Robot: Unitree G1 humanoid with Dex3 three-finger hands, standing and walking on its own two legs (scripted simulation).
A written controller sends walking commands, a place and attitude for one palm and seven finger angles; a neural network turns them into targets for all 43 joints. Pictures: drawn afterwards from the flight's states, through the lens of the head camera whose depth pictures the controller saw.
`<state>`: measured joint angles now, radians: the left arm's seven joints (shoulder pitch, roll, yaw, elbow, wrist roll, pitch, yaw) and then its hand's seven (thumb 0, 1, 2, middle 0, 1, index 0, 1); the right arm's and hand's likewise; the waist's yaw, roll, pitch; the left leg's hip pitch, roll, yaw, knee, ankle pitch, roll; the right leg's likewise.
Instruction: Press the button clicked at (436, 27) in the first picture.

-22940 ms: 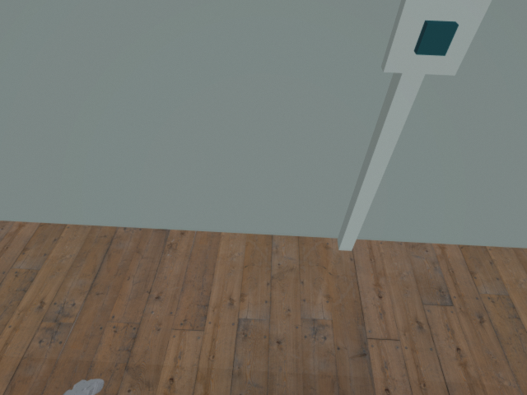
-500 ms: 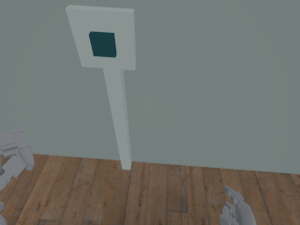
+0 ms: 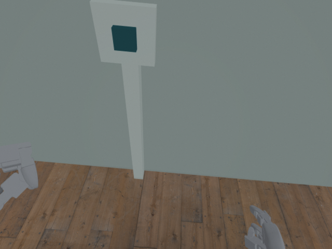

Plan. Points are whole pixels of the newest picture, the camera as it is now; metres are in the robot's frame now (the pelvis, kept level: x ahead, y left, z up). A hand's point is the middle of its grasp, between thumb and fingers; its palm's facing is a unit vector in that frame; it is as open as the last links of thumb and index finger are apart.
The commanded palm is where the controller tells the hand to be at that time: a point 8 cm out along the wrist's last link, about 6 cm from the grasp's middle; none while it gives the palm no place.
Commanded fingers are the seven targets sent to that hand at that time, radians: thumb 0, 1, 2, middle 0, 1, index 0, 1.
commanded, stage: step back with the hand held close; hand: left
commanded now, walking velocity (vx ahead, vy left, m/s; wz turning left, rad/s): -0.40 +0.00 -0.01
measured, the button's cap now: (125, 38) +0.64 +0.17 +0.20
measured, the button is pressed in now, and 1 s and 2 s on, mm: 0 0 0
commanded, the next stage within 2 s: stop stepping back and stand still in 0.08 s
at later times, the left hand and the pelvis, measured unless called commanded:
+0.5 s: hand out of the picture +0.04 +0.24 +0.19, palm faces +0.41 -0.83 -0.37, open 3.1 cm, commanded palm +0.00 +0.27 +0.19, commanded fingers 0.00 0.90 0.90 -1.30 -1.50 -1.30 -1.50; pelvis -0.14 +0.00 +0.01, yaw -2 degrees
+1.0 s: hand out of the picture +0.03 +0.27 +0.18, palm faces +0.44 -0.82 -0.37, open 3.1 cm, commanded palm -0.03 +0.31 +0.19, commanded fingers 0.00 0.90 0.90 -1.30 -1.50 -1.30 -1.50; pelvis -0.16 +0.03 +0.00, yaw +0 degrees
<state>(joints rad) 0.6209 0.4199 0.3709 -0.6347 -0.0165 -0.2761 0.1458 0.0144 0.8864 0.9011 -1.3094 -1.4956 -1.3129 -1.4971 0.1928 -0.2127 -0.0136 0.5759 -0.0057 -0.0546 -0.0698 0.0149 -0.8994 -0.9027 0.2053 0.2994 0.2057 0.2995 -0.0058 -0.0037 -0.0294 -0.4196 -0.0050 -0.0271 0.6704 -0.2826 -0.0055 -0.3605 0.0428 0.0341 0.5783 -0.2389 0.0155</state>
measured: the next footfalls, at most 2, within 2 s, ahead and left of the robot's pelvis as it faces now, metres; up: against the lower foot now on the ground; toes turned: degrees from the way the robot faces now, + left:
right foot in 0.34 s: -0.13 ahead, -0.09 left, +0.00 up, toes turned -4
left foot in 0.56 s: -0.08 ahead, +0.15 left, +0.00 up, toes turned +3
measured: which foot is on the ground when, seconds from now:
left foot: down 0.00-0.34, up 0.36-0.54, down 0.56-1.00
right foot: down 0.00-0.04, up 0.06-0.32, down 0.34-1.00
